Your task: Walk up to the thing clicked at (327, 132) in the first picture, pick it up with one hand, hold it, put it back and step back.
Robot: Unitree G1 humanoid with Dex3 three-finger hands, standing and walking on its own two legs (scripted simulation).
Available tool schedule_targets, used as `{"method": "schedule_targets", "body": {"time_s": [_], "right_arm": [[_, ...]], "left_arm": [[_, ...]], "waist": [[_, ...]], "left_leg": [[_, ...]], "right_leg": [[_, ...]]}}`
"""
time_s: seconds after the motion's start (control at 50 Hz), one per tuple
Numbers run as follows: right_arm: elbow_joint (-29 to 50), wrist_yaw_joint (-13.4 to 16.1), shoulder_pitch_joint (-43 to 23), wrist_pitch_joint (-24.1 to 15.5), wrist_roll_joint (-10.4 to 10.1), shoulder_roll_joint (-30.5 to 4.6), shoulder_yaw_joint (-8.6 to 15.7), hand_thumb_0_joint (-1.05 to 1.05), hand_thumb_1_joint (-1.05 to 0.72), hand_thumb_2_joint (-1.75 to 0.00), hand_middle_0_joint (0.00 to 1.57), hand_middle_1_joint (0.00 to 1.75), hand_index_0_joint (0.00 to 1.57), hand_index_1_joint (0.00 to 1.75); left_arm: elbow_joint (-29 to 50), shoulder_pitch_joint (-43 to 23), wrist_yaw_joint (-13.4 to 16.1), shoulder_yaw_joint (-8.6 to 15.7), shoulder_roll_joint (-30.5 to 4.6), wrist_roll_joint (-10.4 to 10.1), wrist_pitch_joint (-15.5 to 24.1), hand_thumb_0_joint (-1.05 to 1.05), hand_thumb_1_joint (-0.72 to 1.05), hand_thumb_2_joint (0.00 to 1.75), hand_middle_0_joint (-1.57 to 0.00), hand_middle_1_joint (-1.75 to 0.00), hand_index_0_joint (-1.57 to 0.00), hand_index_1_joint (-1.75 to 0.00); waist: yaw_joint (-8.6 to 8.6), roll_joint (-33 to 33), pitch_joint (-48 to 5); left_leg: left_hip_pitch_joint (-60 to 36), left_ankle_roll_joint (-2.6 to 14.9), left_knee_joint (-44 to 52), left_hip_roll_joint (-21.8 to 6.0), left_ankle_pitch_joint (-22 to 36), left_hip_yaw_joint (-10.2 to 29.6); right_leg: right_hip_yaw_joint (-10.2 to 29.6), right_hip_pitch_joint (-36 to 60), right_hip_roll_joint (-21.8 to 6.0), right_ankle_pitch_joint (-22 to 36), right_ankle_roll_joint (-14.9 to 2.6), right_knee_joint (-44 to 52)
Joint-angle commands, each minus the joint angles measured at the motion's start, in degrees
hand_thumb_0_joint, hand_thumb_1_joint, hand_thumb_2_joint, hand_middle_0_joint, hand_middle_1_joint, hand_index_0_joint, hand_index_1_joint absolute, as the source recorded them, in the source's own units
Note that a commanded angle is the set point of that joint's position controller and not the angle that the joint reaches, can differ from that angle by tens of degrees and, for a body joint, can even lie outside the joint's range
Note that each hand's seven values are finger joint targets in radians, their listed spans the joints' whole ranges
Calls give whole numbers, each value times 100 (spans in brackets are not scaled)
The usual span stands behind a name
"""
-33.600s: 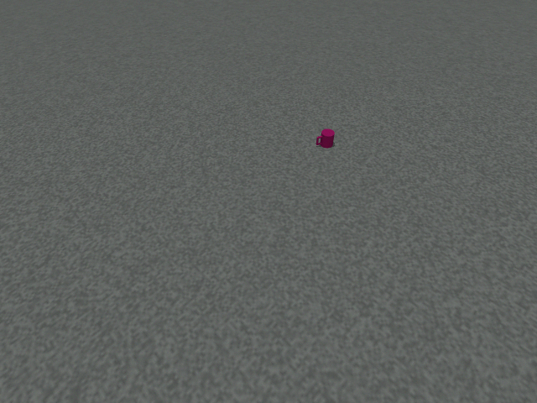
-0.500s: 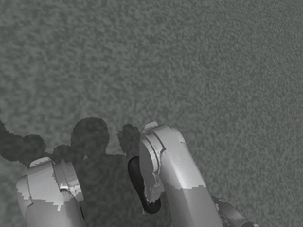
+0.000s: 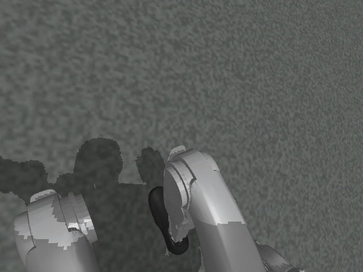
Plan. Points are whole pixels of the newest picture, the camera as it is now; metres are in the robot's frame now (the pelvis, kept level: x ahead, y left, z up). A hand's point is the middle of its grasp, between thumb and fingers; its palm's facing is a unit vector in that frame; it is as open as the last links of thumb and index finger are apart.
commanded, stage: open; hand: left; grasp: from above
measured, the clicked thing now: out of the picture +0.43 +0.35 -0.26
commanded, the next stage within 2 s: withdraw in 0.48 s
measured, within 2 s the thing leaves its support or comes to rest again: neither
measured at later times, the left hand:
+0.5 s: hand out of the picture +0.44 +0.33 -0.23, palm faces -0.45 -0.16 -0.88, open 13.7 cm
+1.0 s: hand out of the picture +0.45 +0.37 -0.12, palm faces -0.29 -0.05 -0.96, open 14.2 cm
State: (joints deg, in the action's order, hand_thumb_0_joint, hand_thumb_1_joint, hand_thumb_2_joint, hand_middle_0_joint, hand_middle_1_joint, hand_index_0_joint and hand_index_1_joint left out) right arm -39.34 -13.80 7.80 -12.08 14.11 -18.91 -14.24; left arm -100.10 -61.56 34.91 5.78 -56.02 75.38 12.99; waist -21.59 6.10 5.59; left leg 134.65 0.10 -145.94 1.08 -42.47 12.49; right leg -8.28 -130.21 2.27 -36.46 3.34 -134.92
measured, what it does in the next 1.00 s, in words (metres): stands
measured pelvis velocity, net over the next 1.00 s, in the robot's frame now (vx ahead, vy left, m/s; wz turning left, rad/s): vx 0.01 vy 0.00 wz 0.06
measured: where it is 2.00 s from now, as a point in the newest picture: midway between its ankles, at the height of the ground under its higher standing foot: (133, 257)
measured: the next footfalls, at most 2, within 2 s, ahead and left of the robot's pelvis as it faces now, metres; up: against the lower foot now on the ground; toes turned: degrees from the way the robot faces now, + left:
none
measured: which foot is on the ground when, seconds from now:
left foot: down 0.00-1.00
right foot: down 0.00-1.00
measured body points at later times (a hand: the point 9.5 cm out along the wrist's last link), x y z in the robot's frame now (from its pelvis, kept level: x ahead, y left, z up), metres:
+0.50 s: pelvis +0.00 +0.00 +0.00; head +0.27 +0.12 +0.34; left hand +0.46 +0.34 -0.18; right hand +0.06 -0.26 -0.06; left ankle +0.06 +0.12 -0.27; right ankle +0.12 -0.12 -0.27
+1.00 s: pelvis +0.01 +0.00 +0.03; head +0.23 +0.10 +0.40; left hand +0.46 +0.37 -0.06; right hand +0.08 -0.26 -0.07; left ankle +0.06 +0.12 -0.27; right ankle +0.12 -0.12 -0.27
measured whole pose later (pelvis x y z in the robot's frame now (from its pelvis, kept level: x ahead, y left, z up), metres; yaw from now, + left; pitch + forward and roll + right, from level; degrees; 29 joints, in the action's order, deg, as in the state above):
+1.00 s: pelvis +0.01 +0.00 +0.03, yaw +3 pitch +36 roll -11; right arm -40.8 -13.9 10.2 -5.3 7.8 -16.6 -5.4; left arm -72.8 -50.8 24.1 6.3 -45.7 68.8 5.8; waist -14.4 -0.8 -4.5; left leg 132.6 0.3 -139.3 1.3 -42.7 8.6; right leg -5.3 -129.1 0.9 -38.5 2.7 -131.2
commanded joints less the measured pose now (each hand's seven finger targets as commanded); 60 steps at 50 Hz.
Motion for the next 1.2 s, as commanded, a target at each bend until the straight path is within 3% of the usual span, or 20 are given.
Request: {"method": "schedule_targets", "body": {"time_s": [0.0,0.12,0.18,0.22,0.24,0.4,0.42,0.44,0.46,0.5,0.56,0.58,0.6,0.64,0.66,0.78,0.88,1.04,1.1,1.18], "right_arm": [[-62,3,1035,-27,-59,-1881,555,0,-90,-90,20,30,20,30],[11,23,1032,42,-99,-1852,581,0,-90,-90,20,30,20,30],[29,18,1064,35,-81,-1916,603,0,-90,-90,20,30,20,30],[44,62,1053,90,-121,-1914,616,0,-90,-90,20,30,20,30],[62,57,986,92,-136,-1835,585,0,-90,-90,20,30,20,30],[14,104,1143,143,-115,-1906,649,0,-89,-90,20,30,20,30],[40,97,1040,133,-134,-1866,606,0,-89,-90,20,30,20,30],[3,121,1108,173,-108,-1900,627,0,-89,-90,20,30,20,30],[64,115,960,166,-153,-1813,588,0,-89,-90,20,30,20,30],[51,103,994,136,-138,-1882,588,0,-89,-90,20,30,20,30],[28,112,1088,156,-146,-1903,620,0,-89,-90,20,30,20,30],[75,96,976,131,-142,-1851,584,0,-91,-90,20,30,20,30],[23,97,1040,134,-113,-1873,591,0,-91,-90,20,30,20,30],[107,115,958,144,-155,-1840,582,0,-91,-90,20,30,20,30],[75,100,957,119,-134,-1830,584,0,-91,-90,20,30,20,30],[-24,23,1162,194,-245,-1764,935,0,-91,-91,20,30,20,30],[19,-13,1163,475,-599,-1596,1384,0,-91,-91,20,30,20,30],[-7,291,1523,1008,-935,-1335,1649,0,-91,-91,20,30,20,30],[118,535,1470,1128,-999,-1304,1615,0,-91,-91,20,30,20,30],[254,769,1363,1215,-981,-1255,1466,0,-91,-91,20,30,20,30]], "left_arm": [[682,-1400,108,45,-1134,-118,-69,0,-51,100,-7,-109,-8,-108],[950,-1233,64,226,-1221,-183,-75,0,-50,100,-7,-110,-9,-108],[861,-1292,-2,198,-1162,-204,-74,0,-50,99,-7,-109,-8,-108],[1025,-1253,16,341,-1354,-216,-47,0,-51,102,-7,-109,-8,-108],[975,-1324,-27,104,-1061,-228,-24,0,-51,101,-7,-109,-8,-108],[878,-1169,-103,291,-1213,-207,73,0,-47,101,-7,-111,-9,-109],[872,-1304,-135,103,-1079,-181,87,0,-48,102,-7,-111,-9,-109],[1044,-1292,-90,305,-1338,-195,120,0,-48,103,-8,-111,-9,-110],[1063,-1450,-115,-3,-1015,-165,143,0,-47,101,-7,-111,-9,-110],[1050,-1480,-112,28,-1108,-161,140,0,-46,103,-8,-113,-10,-111],[1029,-1296,-46,292,-1372,-123,147,0,-47,103,-8,-112,-9,-110],[861,-1367,-73,1,-983,-98,150,0,-53,99,-6,-105,-8,-104],[874,-1319,-40,216,-1257,-111,144,0,-54,99,-6,-105,-7,-103],[1235,-1386,11,227,-1346,-101,134,0,-55,100,-6,-104,-7,-104],[1326,-1488,14,154,-1260,-104,120,0,-55,100,-6,-105,-7,-104],[2592,-1097,-24,579,-1408,-206,-172,0,-56,100,-7,-103,-7,-102],[3890,-675,-525,591,-1020,-614,-618,0,-56,101,-7,-101,-6,-101],[3739,-509,-2276,-625,657,-1324,-895,0,-56,104,-8,-102,-6,-103],[3687,-646,-2775,-582,380,-1441,-725,0,-55,103,-8,-102,-7,-103],[3528,-900,-2984,-486,102,-1316,-305,0,-55,104,-8,-103,-7,-105]], "waist": [[-145,-2962,-3508],[-44,-3056,-3856],[-164,-2981,-3578],[-7,-3018,-3811],[-42,-3008,-3679],[-156,-2759,-3531],[-155,-2780,-3497],[-102,-2830,-3717],[-105,-2854,-3672],[-185,-2941,-3563],[-66,-2965,-3719],[-172,-2919,-3433],[-171,-2778,-3459],[40,-3178,-3833],[-8,-3246,-3847],[460,-3903,-4848],[963,-4053,-5505],[534,-1905,-4304],[593,-1326,-4050],[641,-1069,-3802]], "left_leg": [[-2871,14,1672,-160,1444,-494],[-3003,2,1707,-154,1749,-519],[-2898,2,1645,-149,1658,-512],[-2959,0,1734,-141,1645,-522],[-2853,11,1722,-136,1471,-541],[-2831,23,1718,-144,1486,-509],[-2776,30,1670,-152,1390,-527],[-2819,38,1713,-146,1459,-529],[-2821,25,1715,-155,1340,-498],[-2934,12,1708,-163,1404,-486],[-3042,-15,1738,-162,1599,-489],[-2903,-10,1700,-163,1449,-477],[-2871,16,1679,-172,1432,-488],[-3077,-14,1768,-158,1502,-516],[-3164,-22,1780,-162,1474,-509],[-3691,-81,1953,-116,1985,-672],[-3948,-67,2439,-58,2012,-821],[-3165,173,2916,4,1309,-831],[-2780,227,2925,63,1213,-953],[-2608,214,2874,103,998,-1028]], "right_leg": [[-617,1927,200,1392,-487,925],[-595,2203,217,1594,-501,941],[-620,2055,187,1508,-507,969],[-606,2168,186,1478,-518,1001],[-590,2055,203,1332,-535,1002],[-633,2103,191,1345,-494,1073],[-601,2065,204,1275,-503,1058],[-604,2249,207,1336,-491,1095],[-585,2082,212,1237,-520,1035],[-623,1992,189,1297,-493,1010],[-616,2091,192,1414,-505,973],[-629,1890,206,1295,-521,972],[-629,2010,203,1311,-481,1036],[-582,2064,208,1330,-528,977],[-598,1971,191,1338,-525,940],[-476,2115,132,1697,-576,936],[-235,2089,56,1646,-635,1171],[0,2519,55,1050,-608,2201],[119,2896,24,903,-591,2483],[210,2824,-24,564,-608,2603]]}}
